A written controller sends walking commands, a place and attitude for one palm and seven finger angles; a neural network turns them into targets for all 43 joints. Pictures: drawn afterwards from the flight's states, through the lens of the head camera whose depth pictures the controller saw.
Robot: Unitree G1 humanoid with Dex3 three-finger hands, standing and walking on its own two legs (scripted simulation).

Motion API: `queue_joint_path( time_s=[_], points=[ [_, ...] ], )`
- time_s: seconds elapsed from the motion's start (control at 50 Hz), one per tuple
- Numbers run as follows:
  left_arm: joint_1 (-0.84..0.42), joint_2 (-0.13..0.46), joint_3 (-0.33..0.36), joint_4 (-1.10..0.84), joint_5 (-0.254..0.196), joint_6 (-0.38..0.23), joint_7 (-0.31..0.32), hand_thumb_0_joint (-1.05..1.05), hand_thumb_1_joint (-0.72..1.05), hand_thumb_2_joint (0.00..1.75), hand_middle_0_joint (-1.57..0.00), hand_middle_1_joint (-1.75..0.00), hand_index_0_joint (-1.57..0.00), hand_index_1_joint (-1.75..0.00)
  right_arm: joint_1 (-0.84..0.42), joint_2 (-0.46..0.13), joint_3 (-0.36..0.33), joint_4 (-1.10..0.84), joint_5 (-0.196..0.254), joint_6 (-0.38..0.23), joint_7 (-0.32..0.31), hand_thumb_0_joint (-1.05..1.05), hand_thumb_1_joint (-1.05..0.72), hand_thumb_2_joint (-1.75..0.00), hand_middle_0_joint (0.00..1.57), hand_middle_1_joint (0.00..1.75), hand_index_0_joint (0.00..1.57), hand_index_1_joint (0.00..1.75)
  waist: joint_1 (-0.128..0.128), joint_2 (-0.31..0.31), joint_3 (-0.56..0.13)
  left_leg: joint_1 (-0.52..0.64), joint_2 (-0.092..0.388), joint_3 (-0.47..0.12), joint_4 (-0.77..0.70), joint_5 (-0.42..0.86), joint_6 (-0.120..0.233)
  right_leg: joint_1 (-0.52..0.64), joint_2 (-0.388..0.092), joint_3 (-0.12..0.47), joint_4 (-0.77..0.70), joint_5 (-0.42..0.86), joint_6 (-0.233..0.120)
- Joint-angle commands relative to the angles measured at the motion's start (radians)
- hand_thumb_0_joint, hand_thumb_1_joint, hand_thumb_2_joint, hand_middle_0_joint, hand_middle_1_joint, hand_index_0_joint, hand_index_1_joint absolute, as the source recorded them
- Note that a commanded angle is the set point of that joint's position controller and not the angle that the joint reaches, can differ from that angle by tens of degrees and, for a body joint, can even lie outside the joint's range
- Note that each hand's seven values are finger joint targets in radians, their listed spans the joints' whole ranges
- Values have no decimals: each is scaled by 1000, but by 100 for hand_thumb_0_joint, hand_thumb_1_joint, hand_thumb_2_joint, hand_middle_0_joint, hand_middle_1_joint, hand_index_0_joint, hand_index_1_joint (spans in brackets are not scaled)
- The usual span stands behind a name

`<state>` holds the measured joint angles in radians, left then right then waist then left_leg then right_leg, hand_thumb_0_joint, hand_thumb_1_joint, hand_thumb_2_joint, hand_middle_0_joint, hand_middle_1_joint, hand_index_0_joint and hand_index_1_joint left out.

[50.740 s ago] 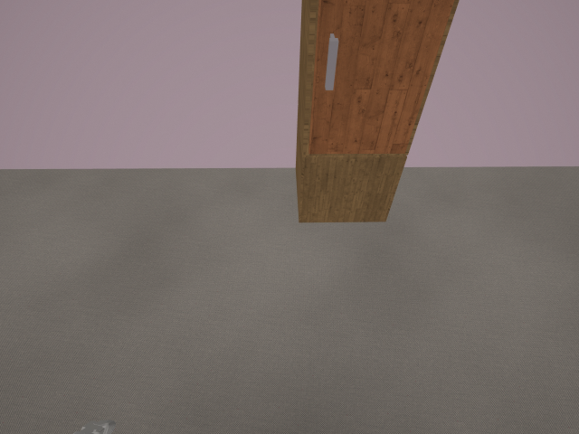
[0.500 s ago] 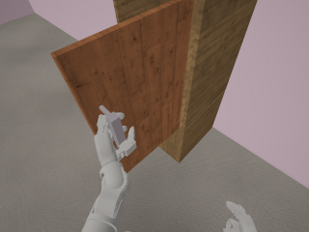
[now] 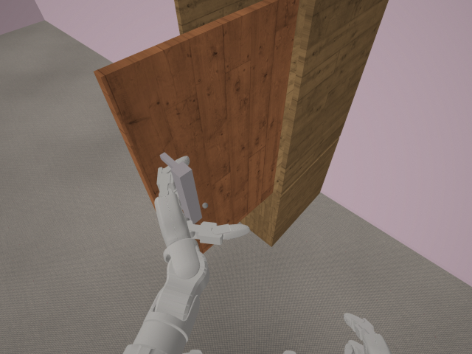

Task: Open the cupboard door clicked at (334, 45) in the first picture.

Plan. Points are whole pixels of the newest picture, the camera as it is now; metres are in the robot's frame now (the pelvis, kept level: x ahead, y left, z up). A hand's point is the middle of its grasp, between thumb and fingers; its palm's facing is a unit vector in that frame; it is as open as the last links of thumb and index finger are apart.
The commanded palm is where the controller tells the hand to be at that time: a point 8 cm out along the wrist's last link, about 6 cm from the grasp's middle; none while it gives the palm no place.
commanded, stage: open thumb and fingers to let go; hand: left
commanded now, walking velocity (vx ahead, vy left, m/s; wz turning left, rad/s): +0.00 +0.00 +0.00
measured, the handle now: (180, 189) +0.38 +0.12 +0.06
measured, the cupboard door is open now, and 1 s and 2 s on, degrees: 87 88 88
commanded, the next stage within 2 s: slide the hand sideways off the handle in 0.08 s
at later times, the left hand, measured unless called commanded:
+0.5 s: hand (197, 220) +0.32 +0.08 +0.06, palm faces -0.10 -1.00 +0.01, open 16.1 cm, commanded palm +0.29 +0.14 +0.06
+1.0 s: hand (170, 248) +0.27 +0.12 +0.06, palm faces -0.04 -1.00 -0.03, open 16.2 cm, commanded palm +0.24 +0.18 +0.06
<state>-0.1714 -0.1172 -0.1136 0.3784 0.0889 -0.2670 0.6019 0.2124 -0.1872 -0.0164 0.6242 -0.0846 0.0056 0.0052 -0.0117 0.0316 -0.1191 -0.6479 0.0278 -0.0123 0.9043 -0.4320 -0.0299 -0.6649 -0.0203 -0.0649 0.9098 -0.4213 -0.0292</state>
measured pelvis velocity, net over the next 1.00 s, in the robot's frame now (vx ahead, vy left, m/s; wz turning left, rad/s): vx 0.01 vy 0.01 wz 0.00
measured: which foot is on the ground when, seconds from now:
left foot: down 0.00-1.00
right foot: down 0.00-1.00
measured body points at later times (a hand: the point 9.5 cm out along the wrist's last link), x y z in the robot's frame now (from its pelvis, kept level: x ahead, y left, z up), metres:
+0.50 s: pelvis -0.01 +0.02 +0.00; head +0.03 +0.01 +0.45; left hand +0.32 +0.14 +0.07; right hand +0.15 -0.21 -0.10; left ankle +0.01 +0.14 -0.69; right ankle +0.02 -0.10 -0.69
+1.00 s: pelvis +0.01 +0.01 +0.00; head +0.06 +0.00 +0.45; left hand +0.27 +0.17 +0.06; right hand +0.19 -0.21 -0.09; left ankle +0.01 +0.14 -0.69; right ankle +0.02 -0.10 -0.69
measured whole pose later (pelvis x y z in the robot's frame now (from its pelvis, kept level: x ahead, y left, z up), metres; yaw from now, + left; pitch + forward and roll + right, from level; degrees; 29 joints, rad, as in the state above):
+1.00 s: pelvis +0.01 +0.01 +0.00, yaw +0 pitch +10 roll +0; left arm 0.23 0.11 -0.07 0.00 -0.10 -0.29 -0.03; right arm 0.24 -0.22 0.01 0.49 0.00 -0.06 -0.01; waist 0.01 0.04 -0.09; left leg -0.63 0.02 -0.01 0.93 -0.47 -0.02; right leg -0.64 -0.03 -0.06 0.93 -0.45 -0.01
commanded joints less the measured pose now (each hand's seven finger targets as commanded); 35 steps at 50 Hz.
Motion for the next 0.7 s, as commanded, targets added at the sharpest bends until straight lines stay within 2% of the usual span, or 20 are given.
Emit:
queue_joint_path(
  time_s=[0.0,0.04,0.16,0.18,0.2,0.22,0.24,0.26,0.3,0.32,0.36,0.4,0.44,0.46,0.52,0.54,0.56,0.6,0.64,0.68],
  points=[
    [-280,3,19,-225,23,-57,34,0,-50,30,-17,-40,-17,-40,-82,-88,-26,-146,3,-37,-12,0,-90,-90,20,30,20,30,-1,-107,-257,68,-38,21,-110,183,33,187,8,28,-158,199,0],
    [-284,-21,-2,-218,27,-46,39,0,-50,30,-15,-30,-15,-30,-88,-88,-24,-148,2,-36,-12,0,-90,-90,20,30,20,30,-5,-105,-243,68,-37,17,-111,177,33,172,10,22,-159,183,-2],
    [-323,-31,-5,-201,24,-40,52,0,-50,30,-15,-30,-15,-30,-98,-86,-20,-138,3,-35,-15,0,-90,-90,20,30,20,30,-10,-102,-231,67,-36,12,-116,147,31,147,13,16,-159,133,-2],
    [-281,36,-212,-216,129,-76,-163,0,-50,30,-15,-30,-15,-30,-29,-114,-21,-111,8,-31,-16,0,-90,-90,20,30,20,30,-86,-146,-205,112,-32,15,-96,170,48,115,10,36,-146,230,-3],
    [-336,125,-123,-263,92,-121,-274,0,-50,30,-15,-30,-15,-30,-19,-116,-27,-141,20,-36,-23,0,-90,-90,20,30,20,30,-61,-110,-256,108,-36,14,-86,189,54,140,2,41,-134,279,-7],
    [-344,150,-128,-306,72,-150,-361,0,-50,30,-15,-30,-15,-30,-25,-119,-25,-154,25,-39,-30,0,-90,-90,20,30,20,30,-48,-68,-300,128,-39,17,-87,196,55,166,1,49,-124,296,-8],
    [-352,153,-145,-320,45,-164,-444,0,-50,30,-15,-30,-15,-30,-21,-122,-22,-167,39,-45,-35,0,-90,-90,20,30,20,30,-54,-32,-296,147,-39,13,-92,194,53,158,2,45,-118,288,-13],
    [-343,135,-168,-290,0,-163,-528,0,-50,30,-15,-30,-15,-30,-21,-123,-15,-175,52,-55,-40,0,-90,-90,20,30,20,30,-62,-30,-269,158,-41,6,-98,177,54,140,7,40,-124,268,-11],
    [-345,109,-119,-255,-141,-133,-606,0,-50,30,-15,-30,-15,-30,-35,-122,-1,-191,81,-71,-51,0,-90,-90,20,30,20,30,-52,-39,-210,145,-42,-5,-124,105,48,126,18,26,-157,175,-5],
    [-348,100,-92,-225,-191,-112,-613,0,-50,30,-15,-30,-15,-30,-42,-125,4,-191,90,-80,-56,0,-90,-90,20,30,20,30,-49,-71,-179,131,-42,-12,-139,71,44,120,21,18,-172,126,-1],
    [-303,97,-43,-201,-238,-86,-598,0,-50,30,-15,-30,-15,-30,-47,-130,6,-197,95,-97,-53,0,-90,-90,20,30,20,30,-23,-96,-165,123,-44,-16,-159,57,39,124,23,7,-177,89,1],
    [-260,133,8,-225,-226,-85,-562,0,-50,30,-15,-30,-15,-30,-36,-135,1,-199,89,-103,-41,0,-90,-90,20,30,20,30,-1,-96,-203,130,-45,-11,-157,104,37,147,20,3,-162,130,0],
    [-222,171,26,-247,-184,-100,-533,0,-50,30,-15,-30,-15,-30,-30,-138,-3,-206,82,-104,-27,0,-90,-90,20,30,20,30,11,-84,-218,120,-44,-11,-150,130,35,153,17,5,-140,146,-4],
    [-208,154,10,-264,-170,-107,-522,0,-50,30,-15,-30,-15,-30,-30,-134,-3,-213,78,-104,-19,0,-90,-90,20,30,20,30,6,-79,-221,122,-43,-7,-145,144,36,149,16,4,-132,164,-3],
    [-131,193,36,-307,-141,-121,-505,0,-50,30,-15,-30,-15,-30,-31,-133,-8,-229,72,-95,-6,0,-90,-90,20,30,20,30,17,-75,-224,111,-40,4,-137,160,36,159,16,11,-122,189,-5],
    [-102,209,43,-322,-130,-123,-505,0,-50,30,-15,-30,-15,-30,-27,-136,-11,-237,72,-91,-5,0,-90,-90,20,30,20,30,26,-97,-231,104,-39,2,-140,169,37,177,17,12,-120,194,-8],
    [-77,189,26,-346,-133,-122,-512,0,-50,30,-15,-30,-15,-30,-36,-132,-10,-249,72,-90,-3,0,-90,-90,20,30,20,30,25,-79,-227,107,-40,10,-139,170,39,179,16,15,-122,203,-6],
    [-47,207,36,-386,-134,-121,-520,0,-50,30,-15,-30,-15,-30,-37,-130,-9,-256,75,-84,-5,0,-90,-90,20,30,20,30,24,-55,-221,108,-39,13,-137,166,38,178,18,17,-120,205,-6],
    [-17,213,39,-417,-143,-114,-529,0,-50,30,-15,-30,-15,-30,-36,-131,-8,-261,76,-85,-10,0,-90,-90,20,30,20,30,18,-81,-208,103,-38,8,-134,175,40,185,21,16,-124,215,-5],
    [32,229,59,-449,-162,-111,-542,0,-50,30,-15,-30,-15,-30,-41,-129,-7,-264,80,-87,-15,0,-90,-90,20,30,20,30,21,-68,-201,101,-39,13,-134,167,40,192,21,21,-130,217,-2]
  ],
)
